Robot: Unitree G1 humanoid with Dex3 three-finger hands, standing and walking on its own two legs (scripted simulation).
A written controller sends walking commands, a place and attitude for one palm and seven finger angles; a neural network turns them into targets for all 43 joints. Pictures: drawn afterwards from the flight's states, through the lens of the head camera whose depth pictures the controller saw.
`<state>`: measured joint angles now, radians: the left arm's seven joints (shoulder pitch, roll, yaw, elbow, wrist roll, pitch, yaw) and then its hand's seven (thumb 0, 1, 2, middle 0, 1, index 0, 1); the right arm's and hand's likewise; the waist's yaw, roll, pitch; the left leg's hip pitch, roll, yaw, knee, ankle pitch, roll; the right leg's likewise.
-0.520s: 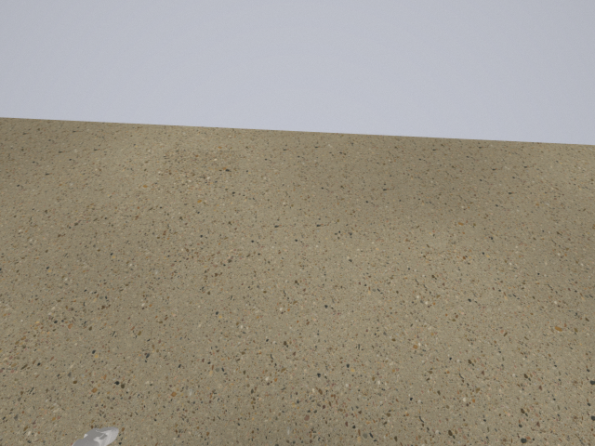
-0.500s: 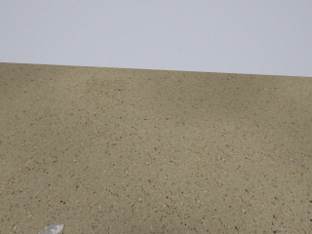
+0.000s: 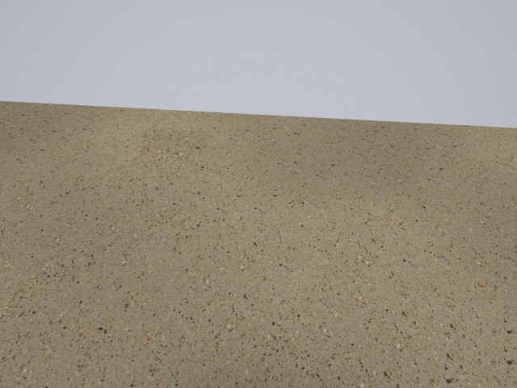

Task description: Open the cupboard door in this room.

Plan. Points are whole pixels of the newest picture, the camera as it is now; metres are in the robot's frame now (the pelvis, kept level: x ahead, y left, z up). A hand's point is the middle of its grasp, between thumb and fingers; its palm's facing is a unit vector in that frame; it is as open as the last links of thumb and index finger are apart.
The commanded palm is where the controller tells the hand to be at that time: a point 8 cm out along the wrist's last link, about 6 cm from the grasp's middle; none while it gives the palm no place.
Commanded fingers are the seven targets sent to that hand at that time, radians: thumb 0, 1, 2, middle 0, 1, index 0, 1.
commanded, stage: stand and wait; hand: left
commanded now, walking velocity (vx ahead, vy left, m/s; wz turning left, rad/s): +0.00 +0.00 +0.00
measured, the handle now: out of the picture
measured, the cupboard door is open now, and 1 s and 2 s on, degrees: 0 0 0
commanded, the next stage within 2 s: turn or walk to find it in 0.38 s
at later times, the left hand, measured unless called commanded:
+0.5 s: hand out of the picture +0.07 +0.24 -0.15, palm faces -0.02 -0.94 -0.34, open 7.4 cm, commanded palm none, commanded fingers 0.00 0.90 0.90 -0.20 -0.30 -0.20 -0.30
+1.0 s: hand out of the picture +0.01 +0.21 -0.17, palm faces +0.18 -0.95 -0.26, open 7.4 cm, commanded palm none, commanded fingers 0.00 0.90 0.90 -0.20 -0.30 -0.20 -0.30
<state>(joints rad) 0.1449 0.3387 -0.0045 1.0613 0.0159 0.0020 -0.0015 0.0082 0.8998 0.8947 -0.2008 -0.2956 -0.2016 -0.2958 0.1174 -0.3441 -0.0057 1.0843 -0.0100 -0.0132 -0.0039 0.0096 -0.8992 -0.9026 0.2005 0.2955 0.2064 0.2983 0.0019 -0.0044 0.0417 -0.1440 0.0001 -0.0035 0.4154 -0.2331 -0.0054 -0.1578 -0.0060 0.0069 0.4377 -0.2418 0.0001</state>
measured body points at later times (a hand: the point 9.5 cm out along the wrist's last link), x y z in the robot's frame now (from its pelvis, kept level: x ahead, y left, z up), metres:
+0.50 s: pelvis -0.01 -0.01 +0.00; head -0.01 -0.01 +0.45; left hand +0.08 +0.29 -0.13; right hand +0.06 -0.31 -0.13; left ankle +0.00 +0.12 -0.74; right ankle +0.00 -0.12 -0.74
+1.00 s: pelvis -0.04 -0.01 -0.01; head +0.00 +0.00 +0.44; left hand +0.00 +0.26 -0.15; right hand +0.03 -0.24 -0.16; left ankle +0.00 +0.12 -0.74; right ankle -0.05 -0.13 -0.71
